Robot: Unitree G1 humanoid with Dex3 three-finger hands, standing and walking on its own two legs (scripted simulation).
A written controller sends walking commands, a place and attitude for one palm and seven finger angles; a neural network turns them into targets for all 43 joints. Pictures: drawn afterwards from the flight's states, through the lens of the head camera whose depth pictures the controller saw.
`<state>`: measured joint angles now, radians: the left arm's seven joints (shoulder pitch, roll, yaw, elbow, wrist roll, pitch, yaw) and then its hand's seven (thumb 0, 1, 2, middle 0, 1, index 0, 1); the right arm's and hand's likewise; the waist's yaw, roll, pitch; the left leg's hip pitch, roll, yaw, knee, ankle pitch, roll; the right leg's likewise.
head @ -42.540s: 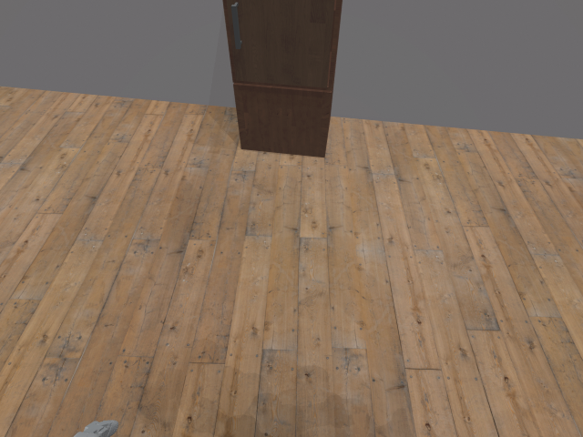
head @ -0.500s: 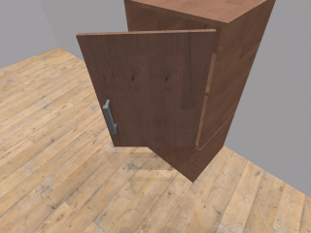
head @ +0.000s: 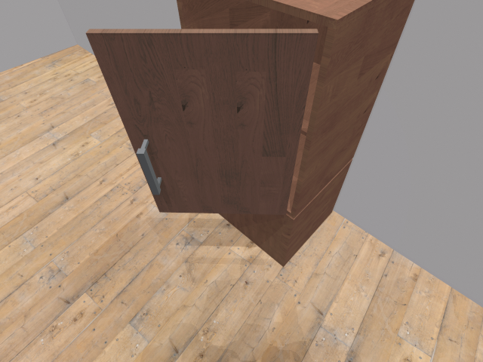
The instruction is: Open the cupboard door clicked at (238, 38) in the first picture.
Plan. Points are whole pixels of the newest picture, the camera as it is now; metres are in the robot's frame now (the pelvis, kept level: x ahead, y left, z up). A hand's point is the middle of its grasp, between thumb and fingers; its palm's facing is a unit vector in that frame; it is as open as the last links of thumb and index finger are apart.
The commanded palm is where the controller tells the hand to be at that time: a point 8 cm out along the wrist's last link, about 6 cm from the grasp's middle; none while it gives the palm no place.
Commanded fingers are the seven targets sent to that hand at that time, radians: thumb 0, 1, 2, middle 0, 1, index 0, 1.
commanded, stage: come to a stop and stand still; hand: left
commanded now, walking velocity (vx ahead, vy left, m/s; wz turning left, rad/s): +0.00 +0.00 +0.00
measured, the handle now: (151, 168) +0.59 +0.27 -0.10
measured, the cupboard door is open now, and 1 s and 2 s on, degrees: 41 41 41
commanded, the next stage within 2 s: look again from close up in 0.54 s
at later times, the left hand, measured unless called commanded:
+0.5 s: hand out of the picture +0.05 +0.18 -0.17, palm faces +0.00 -0.98 -0.22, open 7.3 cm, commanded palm none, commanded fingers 0.00 0.90 0.90 -0.20 -0.30 -0.20 -0.30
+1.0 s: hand out of the picture +0.08 +0.19 -0.17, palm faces -0.02 -0.97 -0.24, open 7.4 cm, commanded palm none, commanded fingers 0.00 0.90 0.90 -0.20 -0.30 -0.20 -0.30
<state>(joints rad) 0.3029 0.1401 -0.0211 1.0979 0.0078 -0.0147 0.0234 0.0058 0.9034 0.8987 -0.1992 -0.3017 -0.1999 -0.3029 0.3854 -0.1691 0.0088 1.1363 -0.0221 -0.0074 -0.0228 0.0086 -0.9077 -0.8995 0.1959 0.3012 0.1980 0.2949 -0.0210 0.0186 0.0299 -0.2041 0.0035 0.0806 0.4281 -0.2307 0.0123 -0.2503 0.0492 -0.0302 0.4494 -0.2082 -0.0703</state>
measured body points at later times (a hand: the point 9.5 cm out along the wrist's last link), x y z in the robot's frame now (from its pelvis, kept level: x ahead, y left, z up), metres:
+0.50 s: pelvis +0.04 +0.00 +0.00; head +0.06 -0.01 +0.45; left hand +0.05 +0.23 -0.15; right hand +0.05 -0.23 -0.16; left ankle +0.00 +0.11 -0.74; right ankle +0.02 -0.07 -0.74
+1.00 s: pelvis +0.04 +0.00 +0.00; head +0.06 -0.01 +0.45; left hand +0.08 +0.24 -0.15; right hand +0.06 -0.23 -0.16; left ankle +0.00 +0.11 -0.74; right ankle +0.02 -0.07 -0.74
